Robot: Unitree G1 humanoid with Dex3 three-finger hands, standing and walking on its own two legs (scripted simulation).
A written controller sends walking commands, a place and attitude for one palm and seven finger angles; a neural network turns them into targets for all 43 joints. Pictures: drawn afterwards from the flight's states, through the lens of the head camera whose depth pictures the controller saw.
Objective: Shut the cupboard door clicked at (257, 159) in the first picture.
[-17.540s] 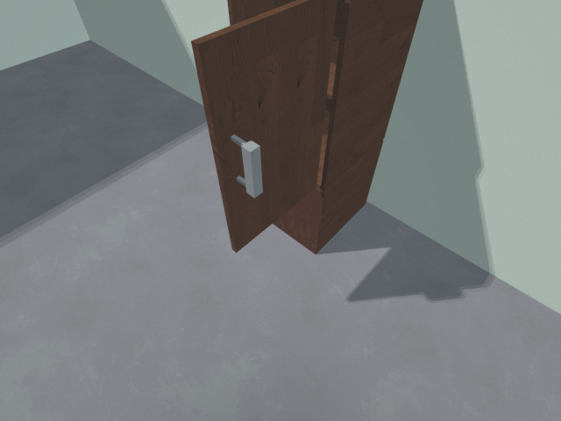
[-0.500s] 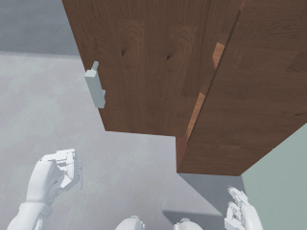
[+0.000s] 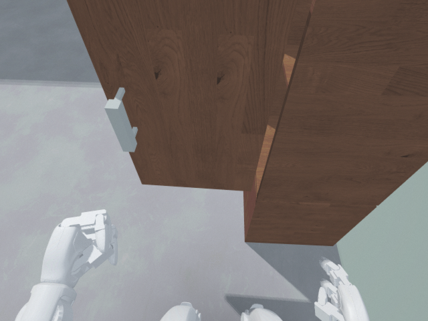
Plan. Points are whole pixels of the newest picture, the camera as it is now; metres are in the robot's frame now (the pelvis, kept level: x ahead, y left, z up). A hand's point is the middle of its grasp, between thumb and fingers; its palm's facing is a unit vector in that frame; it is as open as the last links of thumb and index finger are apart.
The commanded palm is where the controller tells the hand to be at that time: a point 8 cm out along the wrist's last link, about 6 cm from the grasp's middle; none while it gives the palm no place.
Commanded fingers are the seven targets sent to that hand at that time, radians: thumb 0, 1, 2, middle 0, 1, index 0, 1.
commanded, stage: bring the fist close to the handle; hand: left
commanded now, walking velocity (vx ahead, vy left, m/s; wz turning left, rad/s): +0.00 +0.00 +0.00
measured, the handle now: (125, 120) +0.51 +0.23 +0.06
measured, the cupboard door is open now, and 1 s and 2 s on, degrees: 88 88 80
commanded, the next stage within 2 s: push the door shut along its arc in 1.32 s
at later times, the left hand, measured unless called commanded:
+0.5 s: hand (114, 193) +0.32 +0.20 +0.06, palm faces +0.00 -1.00 -0.03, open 3.1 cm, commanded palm +0.31 +0.26 +0.06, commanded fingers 0.00 0.90 0.90 -1.30 -1.50 -1.30 -1.50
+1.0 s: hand (128, 151) +0.41 +0.20 +0.07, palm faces +0.00 -1.00 -0.02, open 3.1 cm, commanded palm +0.38 +0.25 +0.06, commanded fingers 0.00 0.90 0.90 -1.30 -1.50 -1.30 -1.50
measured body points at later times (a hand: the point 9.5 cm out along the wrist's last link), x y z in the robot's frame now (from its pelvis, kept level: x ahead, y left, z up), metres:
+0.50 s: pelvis +0.00 +0.00 +0.01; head +0.07 +0.00 +0.45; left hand +0.32 +0.26 +0.07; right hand +0.14 -0.26 -0.09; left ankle +0.01 +0.10 -0.66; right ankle +0.03 -0.09 -0.66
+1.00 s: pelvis +0.00 +0.02 +0.01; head +0.09 +0.02 +0.45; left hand +0.41 +0.26 +0.07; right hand +0.08 -0.24 -0.10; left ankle +0.01 +0.10 -0.66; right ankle +0.03 -0.09 -0.66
